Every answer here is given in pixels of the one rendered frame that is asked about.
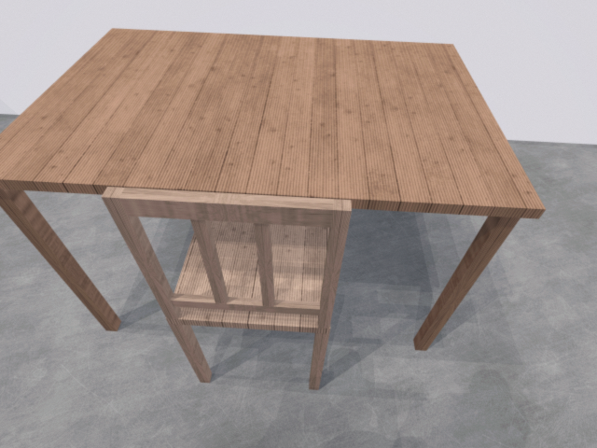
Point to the chair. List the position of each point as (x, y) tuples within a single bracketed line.
[(254, 262)]

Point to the table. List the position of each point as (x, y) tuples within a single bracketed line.
[(394, 126)]

